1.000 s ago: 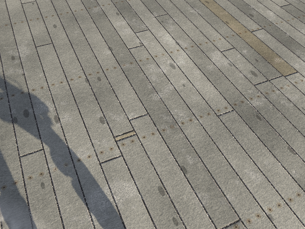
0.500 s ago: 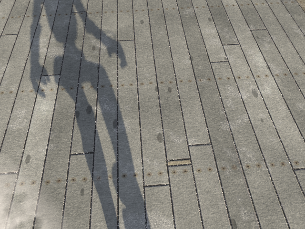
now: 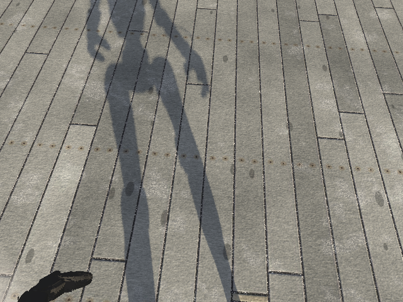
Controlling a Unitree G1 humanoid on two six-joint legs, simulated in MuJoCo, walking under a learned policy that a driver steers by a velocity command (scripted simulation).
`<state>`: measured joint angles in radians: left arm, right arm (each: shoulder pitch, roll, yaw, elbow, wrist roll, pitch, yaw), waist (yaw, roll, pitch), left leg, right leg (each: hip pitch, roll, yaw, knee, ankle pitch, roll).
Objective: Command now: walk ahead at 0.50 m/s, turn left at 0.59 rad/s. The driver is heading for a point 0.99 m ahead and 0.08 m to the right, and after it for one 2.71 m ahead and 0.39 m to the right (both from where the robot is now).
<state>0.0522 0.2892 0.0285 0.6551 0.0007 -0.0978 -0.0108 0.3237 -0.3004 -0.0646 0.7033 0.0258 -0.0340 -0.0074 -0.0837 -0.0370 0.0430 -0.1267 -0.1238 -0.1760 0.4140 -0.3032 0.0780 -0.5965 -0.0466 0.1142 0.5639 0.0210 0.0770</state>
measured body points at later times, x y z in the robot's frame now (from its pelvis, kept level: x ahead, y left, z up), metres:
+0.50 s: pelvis +0.26 -0.01 +0.00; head +0.29 +0.00 +0.45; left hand +0.19 +0.27 -0.13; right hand +0.54 -0.17 -0.07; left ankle +0.39 +0.16 -0.71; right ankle +0.18 -0.15 -0.74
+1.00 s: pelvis +0.51 +0.06 +0.00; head +0.54 +0.06 +0.45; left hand +0.71 +0.30 -0.10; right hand +0.54 -0.23 -0.13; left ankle +0.40 +0.15 -0.74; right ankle +0.69 -0.08 -0.70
